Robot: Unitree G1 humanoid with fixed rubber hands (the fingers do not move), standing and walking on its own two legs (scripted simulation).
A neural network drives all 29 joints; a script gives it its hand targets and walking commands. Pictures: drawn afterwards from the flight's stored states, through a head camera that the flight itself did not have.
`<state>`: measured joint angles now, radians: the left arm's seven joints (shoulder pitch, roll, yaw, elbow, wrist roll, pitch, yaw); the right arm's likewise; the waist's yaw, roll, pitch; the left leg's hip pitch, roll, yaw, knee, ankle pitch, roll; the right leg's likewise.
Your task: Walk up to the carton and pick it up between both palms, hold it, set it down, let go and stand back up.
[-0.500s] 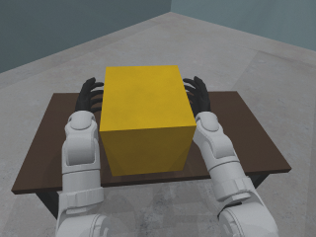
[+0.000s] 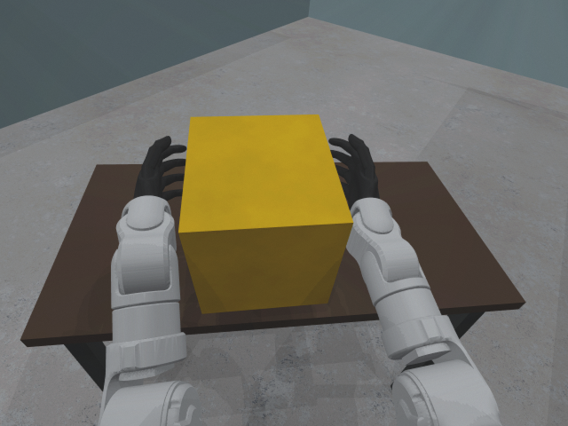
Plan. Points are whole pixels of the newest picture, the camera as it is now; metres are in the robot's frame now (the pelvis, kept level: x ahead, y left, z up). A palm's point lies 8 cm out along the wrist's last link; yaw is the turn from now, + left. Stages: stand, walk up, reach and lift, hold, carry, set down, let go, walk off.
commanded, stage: hold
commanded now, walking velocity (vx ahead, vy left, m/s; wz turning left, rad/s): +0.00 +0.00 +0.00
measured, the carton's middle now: (261, 212) +0.37 +0.01 +0.13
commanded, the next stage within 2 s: none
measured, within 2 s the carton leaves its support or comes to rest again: neither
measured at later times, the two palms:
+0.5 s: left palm (151, 199) +0.35 +0.15 +0.18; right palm (361, 198) +0.35 -0.12 +0.17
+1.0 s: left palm (152, 201) +0.36 +0.15 +0.17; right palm (361, 197) +0.35 -0.12 +0.17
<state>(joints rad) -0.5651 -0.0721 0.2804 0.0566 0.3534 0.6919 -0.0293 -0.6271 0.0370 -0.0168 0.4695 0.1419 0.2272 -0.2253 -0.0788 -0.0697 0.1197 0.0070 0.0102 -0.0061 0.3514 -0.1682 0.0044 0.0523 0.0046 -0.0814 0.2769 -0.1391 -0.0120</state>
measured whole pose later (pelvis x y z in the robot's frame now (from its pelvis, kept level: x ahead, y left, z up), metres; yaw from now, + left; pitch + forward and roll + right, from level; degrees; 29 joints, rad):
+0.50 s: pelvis +0.00 +0.00 +0.00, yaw +0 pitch -11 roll -1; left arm -0.57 -0.08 0.28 0.08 0.36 0.70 -0.03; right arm -0.62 0.04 -0.03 0.48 0.13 0.23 -0.22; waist -0.07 -0.06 0.12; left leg 0.01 0.01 0.00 0.35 -0.16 0.01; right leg 0.05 0.00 -0.08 0.28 -0.14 -0.01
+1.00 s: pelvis +0.00 +0.00 +0.00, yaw +0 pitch -11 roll -1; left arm -0.55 -0.07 0.27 0.04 0.35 0.69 -0.03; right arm -0.61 0.04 -0.01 0.45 0.15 0.22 -0.22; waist -0.08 -0.07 0.12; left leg 0.01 0.01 0.00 0.36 -0.17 0.01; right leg 0.05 0.00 -0.08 0.28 -0.14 -0.01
